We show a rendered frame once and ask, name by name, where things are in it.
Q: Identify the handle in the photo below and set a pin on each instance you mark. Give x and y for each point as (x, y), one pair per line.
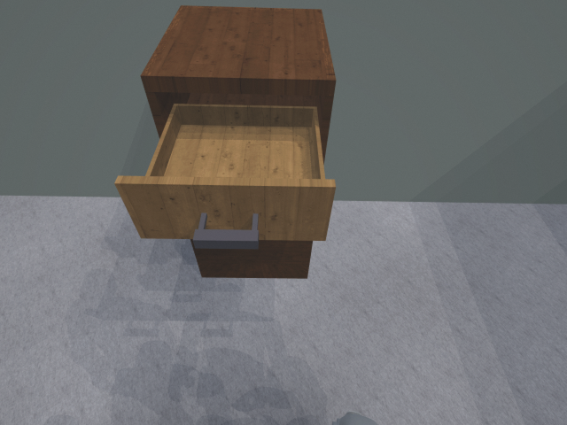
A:
(226, 238)

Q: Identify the cabinet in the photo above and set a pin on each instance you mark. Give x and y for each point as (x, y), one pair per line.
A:
(245, 56)

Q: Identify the drawer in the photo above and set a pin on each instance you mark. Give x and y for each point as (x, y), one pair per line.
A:
(231, 161)

